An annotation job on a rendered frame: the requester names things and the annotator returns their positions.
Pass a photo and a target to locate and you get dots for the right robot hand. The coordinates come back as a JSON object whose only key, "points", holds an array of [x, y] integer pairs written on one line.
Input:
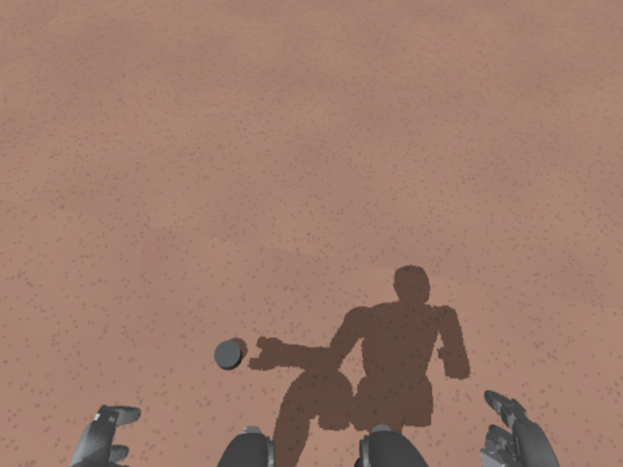
{"points": [[527, 446]]}

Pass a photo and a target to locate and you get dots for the left robot hand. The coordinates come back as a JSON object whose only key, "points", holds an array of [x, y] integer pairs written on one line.
{"points": [[97, 438]]}

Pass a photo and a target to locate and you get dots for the tin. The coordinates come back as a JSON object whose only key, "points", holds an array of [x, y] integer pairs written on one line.
{"points": [[228, 355]]}

